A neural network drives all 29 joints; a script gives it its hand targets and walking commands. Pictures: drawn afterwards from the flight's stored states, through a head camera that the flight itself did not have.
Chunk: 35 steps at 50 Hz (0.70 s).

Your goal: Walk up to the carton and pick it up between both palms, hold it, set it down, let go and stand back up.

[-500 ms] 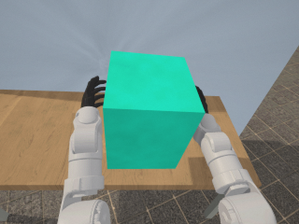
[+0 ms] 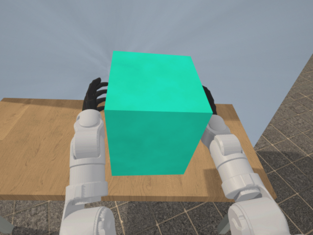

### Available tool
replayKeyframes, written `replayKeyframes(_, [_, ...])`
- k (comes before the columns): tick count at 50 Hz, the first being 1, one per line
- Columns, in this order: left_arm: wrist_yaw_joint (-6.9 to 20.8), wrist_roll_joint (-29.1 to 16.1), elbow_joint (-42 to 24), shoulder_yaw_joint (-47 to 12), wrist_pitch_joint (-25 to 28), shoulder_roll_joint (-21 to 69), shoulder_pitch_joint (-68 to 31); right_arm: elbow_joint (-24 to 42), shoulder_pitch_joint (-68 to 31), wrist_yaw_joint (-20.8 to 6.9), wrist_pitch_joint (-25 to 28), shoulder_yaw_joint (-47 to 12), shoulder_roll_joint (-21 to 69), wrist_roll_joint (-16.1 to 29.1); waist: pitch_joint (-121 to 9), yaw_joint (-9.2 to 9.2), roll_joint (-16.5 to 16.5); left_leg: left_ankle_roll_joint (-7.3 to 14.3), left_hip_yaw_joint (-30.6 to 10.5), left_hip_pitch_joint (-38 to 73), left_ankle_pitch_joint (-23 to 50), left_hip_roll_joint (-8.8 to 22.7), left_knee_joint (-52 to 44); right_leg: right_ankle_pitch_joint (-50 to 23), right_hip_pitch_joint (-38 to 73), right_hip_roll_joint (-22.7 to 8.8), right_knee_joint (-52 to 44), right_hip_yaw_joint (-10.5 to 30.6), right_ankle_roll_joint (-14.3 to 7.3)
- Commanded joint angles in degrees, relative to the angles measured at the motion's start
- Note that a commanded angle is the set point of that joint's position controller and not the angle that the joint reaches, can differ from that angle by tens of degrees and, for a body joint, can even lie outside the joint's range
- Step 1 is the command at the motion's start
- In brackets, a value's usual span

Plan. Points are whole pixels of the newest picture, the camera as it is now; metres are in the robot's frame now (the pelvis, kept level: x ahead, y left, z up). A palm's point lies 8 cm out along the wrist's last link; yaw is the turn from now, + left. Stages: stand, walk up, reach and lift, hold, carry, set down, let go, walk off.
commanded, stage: hold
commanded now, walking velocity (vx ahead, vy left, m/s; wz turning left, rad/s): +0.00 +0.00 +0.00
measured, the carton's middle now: (150, 116) +0.38 +0.01 +0.14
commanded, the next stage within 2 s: none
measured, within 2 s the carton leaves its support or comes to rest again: neither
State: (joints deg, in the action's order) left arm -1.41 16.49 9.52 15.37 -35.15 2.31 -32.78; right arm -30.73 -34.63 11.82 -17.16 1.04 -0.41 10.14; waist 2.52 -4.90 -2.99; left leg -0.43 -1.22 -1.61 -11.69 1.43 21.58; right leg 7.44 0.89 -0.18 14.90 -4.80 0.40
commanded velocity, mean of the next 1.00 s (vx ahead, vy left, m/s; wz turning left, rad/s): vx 0.00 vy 0.00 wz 0.00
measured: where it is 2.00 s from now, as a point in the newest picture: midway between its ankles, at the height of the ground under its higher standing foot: outside the picture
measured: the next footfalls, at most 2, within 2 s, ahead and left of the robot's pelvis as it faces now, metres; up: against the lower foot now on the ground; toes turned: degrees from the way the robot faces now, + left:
none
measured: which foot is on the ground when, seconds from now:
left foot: down 0.00-1.00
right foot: down 0.00-1.00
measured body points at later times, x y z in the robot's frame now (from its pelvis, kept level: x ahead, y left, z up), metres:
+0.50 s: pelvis -0.01 +0.00 +0.00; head -0.05 +0.03 +0.45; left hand +0.37 +0.16 +0.19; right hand +0.37 -0.13 +0.16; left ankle +0.01 +0.12 -0.75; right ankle +0.02 -0.12 -0.75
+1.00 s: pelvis +0.00 +0.00 +0.00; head -0.04 +0.03 +0.45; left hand +0.37 +0.16 +0.18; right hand +0.37 -0.13 +0.17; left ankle +0.01 +0.12 -0.75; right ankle +0.02 -0.12 -0.75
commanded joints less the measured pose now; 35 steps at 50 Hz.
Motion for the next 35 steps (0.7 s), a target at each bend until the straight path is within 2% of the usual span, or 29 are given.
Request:
replayKeyframes(1, [8.5,-9.0,-8.8,-32.6,1.4,35.4,-35.8,25.2,-48.2,-4.6,5.0,-24.4,33.4,5.0,-27.1,-0.55,6.1,-2.7,0.9,4.8,19.0,-4.1,-1.2,-15.6,7.3,3.7,1.0,0.3,1.8])
replayKeyframes(3, [8.2,-9.4,-9.5,-33.6,1.1,35.9,-35.5,26.2,-48.0,-4.3,4.6,-24.6,33.1,5.3,-27.1,-0.84,6.6,-3.0,0.7,5.6,20.2,-4.0,-0.7,-15.4,6.8,4.0,0.9,0.1,1.5])
replayKeyframes(5, [8.2,-8.6,-8.8,-32.7,0.2,34.9,-33.8,25.9,-47.5,-4.3,3.9,-24.6,32.5,5.3,-25.3,-0.22,5.4,-2.7,0.9,5.1,18.8,-3.9,-1.2,-13.5,6.3,4.0,0.5,0.1,1.5])
replayKeyframes(10, [10.0,-6.2,-5.2,-27.1,-1.9,32.5,-34.9,19.5,-46.0,-4.8,2.3,-20.0,32.2,3.1,-18.0,0.33,4.3,-0.8,2.3,0.1,6.9,-3.7,-5.5,-2.9,4.8,2.9,-1.1,0.3,1.2])
replayKeyframes(11, [10.2,-6.9,-5.8,-27.7,-1.7,32.7,-37.0,20.4,-47.9,-5.2,2.7,-19.3,32.4,3.0,-20.2,0.10,4.6,-0.7,2.5,-0.3,5.7,-3.8,-5.8,-1.4,4.6,2.8,-1.1,0.2,1.3])
replayKeyframes(12, [10.0,-8.2,-7.0,-29.6,-1.5,34.1,-37.6,22.8,-49.4,-5.4,3.3,-19.7,33.0,3.3,-23.0,-0.37,5.6,-1.2,2.2,0.7,7.8,-3.6,-4.9,-3.0,4.8,3.1,-0.6,0.1,1.0])
replayKeyframes(13, [9.6,-8.7,-7.0,-30.5,-1.2,34.8,-39.0,22.9,-50.6,-5.6,3.4,-19.8,33.2,3.6,-23.6,-0.25,6.9,-1.6,2.1,1.4,9.3,-3.7,-4.2,-3.2,4.0,3.1,-0.4,-0.1,0.9])
replayKeyframes(14, [9.3,-8.9,-7.1,-31.6,-1.1,35.7,-38.2,23.4,-49.9,-5.5,3.5,-19.6,33.2,3.6,-24.4,-1.25,7.6,-2.2,1.8,2.8,11.3,-3.5,-3.4,-4.8,4.1,3.2,-0.2,0.0,0.8])
replayKeyframes(15, [9.1,-8.7,-7.0,-31.4,-1.0,35.5,-38.4,22.0,-49.3,-5.5,3.3,-19.5,32.7,3.4,-23.7,-1.34,7.6,-2.5,1.8,3.2,11.8,-3.5,-3.2,-4.6,4.0,3.3,-0.3,-0.2,0.8])
replayKeyframes(21, [10.0,-6.8,-2.5,-26.9,-1.5,33.7,-38.4,18.4,-50.4,-6.0,3.3,-17.3,31.9,1.4,-21.4,-0.20,5.4,-1.2,2.2,-0.8,3.9,-3.4,-6.0,1.2,4.5,3.0,-0.8,-0.5,1.1])
replayKeyframes(24, [9.5,-8.0,-5.5,-29.5,-0.7,34.5,-37.9,21.8,-50.4,-5.7,4.3,-20.1,33.1,3.1,-26.7,-0.40,6.8,-2.0,2.1,3.2,13.0,-3.7,-3.0,-6.9,6.3,3.2,0.3,-0.3,1.2])
replayKeyframes(25, [9.4,-8.5,-2.6,-30.8,-1.1,35.7,-36.4,25.0,-54.1,-5.5,4.5,-20.8,33.6,3.6,-25.9,-0.32,7.2,-2.2,1.5,2.8,15.0,-3.6,-1.6,-7.1,5.6,3.5,0.1,-0.1,0.9])
replayKeyframes(26, [9.3,-9.0,-3.4,-31.1,-0.8,36.2,-36.8,25.3,-54.0,-5.2,4.3,-21.5,33.8,4.1,-26.8,-0.48,6.4,-2.1,1.4,2.9,16.1,-3.9,-1.1,-8.0,6.0,3.7,0.3,0.0,1.1])
replayKeyframes(31, [9.0,-8.7,-5.3,-30.0,-0.6,34.8,-35.9,24.0,-50.3,-4.6,3.2,-23.3,33.8,4.9,-25.9,0.36,5.1,-1.7,1.3,2.6,16.0,-4.0,-1.8,-9.0,6.6,3.6,0.5,0.4,1.5])
replayKeyframes(35, [9.1,-9.1,-7.2,-31.2,-0.7,34.5,-35.1,25.4,-49.0,-4.2,2.7,-24.3,33.8,5.7,-26.2,0.16,5.4,-2.2,1.1,2.9,18.0,-4.2,-1.3,-11.0,7.2,3.7,0.7,0.6,1.6])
